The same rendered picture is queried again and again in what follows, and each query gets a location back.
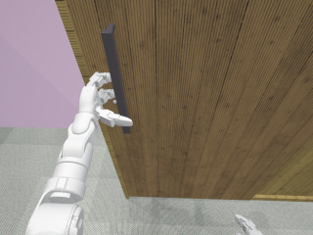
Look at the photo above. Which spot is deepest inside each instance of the wardrobe door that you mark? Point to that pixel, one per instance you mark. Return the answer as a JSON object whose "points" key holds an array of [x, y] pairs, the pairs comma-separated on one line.
{"points": [[220, 92], [295, 178]]}

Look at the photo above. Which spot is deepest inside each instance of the robot left forearm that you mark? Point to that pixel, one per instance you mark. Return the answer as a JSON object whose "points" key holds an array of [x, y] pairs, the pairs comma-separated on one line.
{"points": [[67, 185]]}

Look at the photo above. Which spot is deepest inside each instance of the right robot hand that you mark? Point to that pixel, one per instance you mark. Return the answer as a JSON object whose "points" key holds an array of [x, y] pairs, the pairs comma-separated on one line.
{"points": [[247, 225]]}

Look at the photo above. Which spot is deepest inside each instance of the robot left upper arm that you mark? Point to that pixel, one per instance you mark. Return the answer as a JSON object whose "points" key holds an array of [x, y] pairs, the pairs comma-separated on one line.
{"points": [[57, 219]]}

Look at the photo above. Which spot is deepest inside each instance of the handle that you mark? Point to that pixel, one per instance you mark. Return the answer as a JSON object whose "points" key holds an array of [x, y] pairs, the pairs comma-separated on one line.
{"points": [[114, 68]]}

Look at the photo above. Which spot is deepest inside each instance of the left robot hand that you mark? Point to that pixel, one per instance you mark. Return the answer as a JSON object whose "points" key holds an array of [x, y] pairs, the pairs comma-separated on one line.
{"points": [[90, 99]]}

